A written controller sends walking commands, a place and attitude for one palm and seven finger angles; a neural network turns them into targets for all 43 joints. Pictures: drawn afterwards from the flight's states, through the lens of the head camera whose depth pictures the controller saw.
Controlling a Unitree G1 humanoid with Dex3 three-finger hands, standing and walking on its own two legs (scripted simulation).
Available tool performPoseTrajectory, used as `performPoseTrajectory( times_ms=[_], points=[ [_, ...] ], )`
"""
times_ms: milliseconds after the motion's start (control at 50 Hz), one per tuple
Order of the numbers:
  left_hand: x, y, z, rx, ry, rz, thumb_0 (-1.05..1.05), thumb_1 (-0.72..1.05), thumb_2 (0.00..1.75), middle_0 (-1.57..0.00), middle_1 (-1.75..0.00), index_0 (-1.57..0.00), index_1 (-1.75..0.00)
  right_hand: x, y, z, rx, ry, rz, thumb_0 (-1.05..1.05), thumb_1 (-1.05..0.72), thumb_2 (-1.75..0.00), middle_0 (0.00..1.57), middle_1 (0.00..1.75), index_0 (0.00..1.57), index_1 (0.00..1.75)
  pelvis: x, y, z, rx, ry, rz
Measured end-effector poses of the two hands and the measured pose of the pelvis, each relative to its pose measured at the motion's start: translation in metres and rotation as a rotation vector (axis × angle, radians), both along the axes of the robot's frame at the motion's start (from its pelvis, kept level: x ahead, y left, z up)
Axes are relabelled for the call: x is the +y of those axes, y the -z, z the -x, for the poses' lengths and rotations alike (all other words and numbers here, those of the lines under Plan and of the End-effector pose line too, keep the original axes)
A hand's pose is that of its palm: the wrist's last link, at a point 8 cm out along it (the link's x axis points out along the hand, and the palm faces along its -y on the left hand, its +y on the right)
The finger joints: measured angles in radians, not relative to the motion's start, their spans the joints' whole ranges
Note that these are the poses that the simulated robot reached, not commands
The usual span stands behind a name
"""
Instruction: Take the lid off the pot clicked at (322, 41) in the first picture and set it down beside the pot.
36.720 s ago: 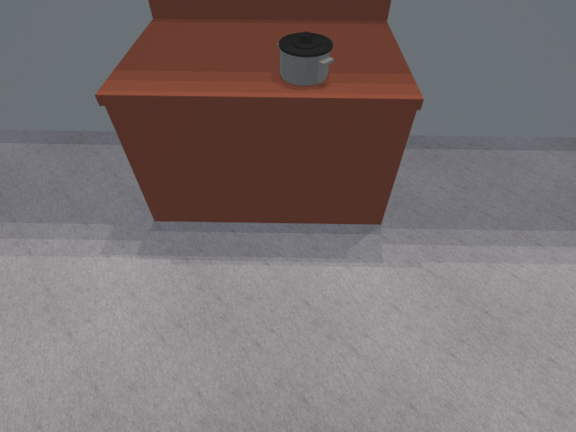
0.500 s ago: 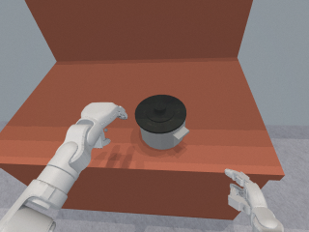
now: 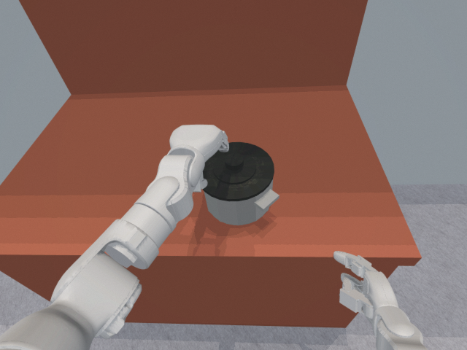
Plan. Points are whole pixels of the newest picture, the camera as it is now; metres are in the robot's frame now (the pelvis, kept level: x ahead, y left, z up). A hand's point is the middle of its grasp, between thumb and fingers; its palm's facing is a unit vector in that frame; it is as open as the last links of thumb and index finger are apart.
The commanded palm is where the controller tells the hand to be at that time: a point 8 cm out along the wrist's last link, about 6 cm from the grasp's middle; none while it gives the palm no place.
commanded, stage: move the open hand above the knob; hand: left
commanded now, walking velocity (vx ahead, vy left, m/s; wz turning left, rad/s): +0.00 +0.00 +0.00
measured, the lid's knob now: (234, 161) +0.50 +0.00 +0.03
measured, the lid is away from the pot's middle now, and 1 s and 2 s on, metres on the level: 0.01 0.01 0.01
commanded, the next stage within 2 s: lower the open fingers around the knob in 1.28 s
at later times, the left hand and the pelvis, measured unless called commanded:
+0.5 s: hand (232, 147) +0.46 +0.00 +0.11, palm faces -0.27 -0.05 -0.96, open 10.2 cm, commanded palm +0.46 +0.02 +0.16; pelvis +0.00 -0.01 +0.00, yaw -1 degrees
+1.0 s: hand (221, 148) +0.46 +0.02 +0.11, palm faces -0.25 -0.04 -0.97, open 10.2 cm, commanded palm +0.46 +0.01 +0.16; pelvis +0.00 +0.01 +0.00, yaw -1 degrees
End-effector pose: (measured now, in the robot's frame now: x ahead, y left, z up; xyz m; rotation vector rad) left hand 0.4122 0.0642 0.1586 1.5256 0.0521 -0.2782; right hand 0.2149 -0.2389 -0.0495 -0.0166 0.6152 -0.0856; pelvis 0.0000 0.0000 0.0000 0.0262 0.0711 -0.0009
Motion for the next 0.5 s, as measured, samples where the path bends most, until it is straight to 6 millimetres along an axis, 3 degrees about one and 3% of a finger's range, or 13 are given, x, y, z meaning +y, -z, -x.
performPoseTrajectory(
  times_ms=[300, 500],
  points=[
    [-0.052, -0.011, -0.023, 0.036, -0.024, -0.004, 0.00, -0.27, 1.34, -0.82, -0.08, -0.82, -0.08, 0.003, 0.003, 0.002, -0.028, 0.028, 0.001, 0.01, -0.90, -0.90, 0.20, 0.30, 0.38, 0.41, -0.005, 0.001, 0.004, 0.028, 0.006, -0.006],
    [-0.058, -0.008, -0.042, 0.062, -0.070, 0.011, 0.00, -0.27, 1.34, -0.82, -0.08, -0.82, -0.08, 0.002, 0.005, 0.002, -0.034, 0.045, 0.009, 0.01, -0.90, -0.90, 0.20, 0.30, 0.41, 0.42, -0.006, 0.002, -0.003, 0.062, 0.016, -0.005]
  ],
)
